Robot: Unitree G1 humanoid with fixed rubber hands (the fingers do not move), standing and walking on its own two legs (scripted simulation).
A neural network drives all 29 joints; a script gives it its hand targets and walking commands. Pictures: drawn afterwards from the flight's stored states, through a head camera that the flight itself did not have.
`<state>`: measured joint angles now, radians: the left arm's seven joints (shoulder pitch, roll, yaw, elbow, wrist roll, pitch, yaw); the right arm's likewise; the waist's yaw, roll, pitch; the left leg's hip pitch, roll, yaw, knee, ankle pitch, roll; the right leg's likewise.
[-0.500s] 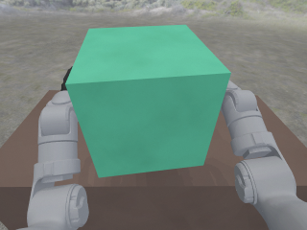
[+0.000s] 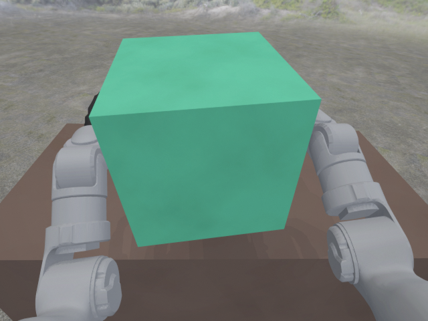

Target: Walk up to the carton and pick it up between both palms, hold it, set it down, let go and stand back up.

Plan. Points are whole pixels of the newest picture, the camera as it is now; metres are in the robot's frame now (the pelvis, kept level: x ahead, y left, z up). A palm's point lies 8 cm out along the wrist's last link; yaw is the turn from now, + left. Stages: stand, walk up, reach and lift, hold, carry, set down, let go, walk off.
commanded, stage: hold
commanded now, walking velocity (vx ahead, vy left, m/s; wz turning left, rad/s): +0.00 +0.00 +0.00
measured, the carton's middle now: (202, 132) +0.39 +0.00 +0.23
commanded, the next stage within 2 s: none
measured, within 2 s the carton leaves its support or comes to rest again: neither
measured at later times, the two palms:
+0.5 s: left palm (98, 134) +0.36 +0.18 +0.24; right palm (300, 115) +0.38 -0.17 +0.27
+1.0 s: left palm (96, 132) +0.36 +0.18 +0.24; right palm (300, 117) +0.37 -0.17 +0.26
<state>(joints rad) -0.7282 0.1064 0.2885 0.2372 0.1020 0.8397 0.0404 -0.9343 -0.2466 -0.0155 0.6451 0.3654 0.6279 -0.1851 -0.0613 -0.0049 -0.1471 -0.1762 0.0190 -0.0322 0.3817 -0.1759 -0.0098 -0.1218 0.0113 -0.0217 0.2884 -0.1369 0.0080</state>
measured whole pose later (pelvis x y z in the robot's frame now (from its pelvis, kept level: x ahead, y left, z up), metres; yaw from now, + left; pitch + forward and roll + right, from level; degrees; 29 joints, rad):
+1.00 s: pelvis +0.00 +0.00 +0.00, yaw +0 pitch -2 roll -1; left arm -0.73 0.10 0.29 0.24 0.11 0.84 0.04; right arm -0.92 -0.24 -0.03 0.64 0.36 0.63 -0.18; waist -0.06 0.00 -0.15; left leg -0.17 0.02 -0.03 0.39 -0.18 -0.01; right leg -0.12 0.01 -0.02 0.29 -0.13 0.01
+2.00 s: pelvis +0.00 +0.00 +0.00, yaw +0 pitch -3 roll -1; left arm -0.71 0.08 0.30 0.18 0.12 0.86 0.04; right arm -0.89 -0.24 -0.03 0.58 0.37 0.64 -0.19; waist -0.06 0.00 -0.14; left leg -0.16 0.01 -0.03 0.39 -0.18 0.00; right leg -0.10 0.01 -0.02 0.28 -0.14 0.01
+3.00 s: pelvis +0.00 +0.00 +0.00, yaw +1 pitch -5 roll -1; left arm -0.75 0.09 0.34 0.39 0.16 0.57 0.00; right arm -0.89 -0.16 -0.14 0.75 0.21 0.35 -0.10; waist -0.06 -0.03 -0.06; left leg -0.09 0.01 -0.04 0.36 -0.18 -0.01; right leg -0.04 0.00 -0.02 0.28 -0.15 0.01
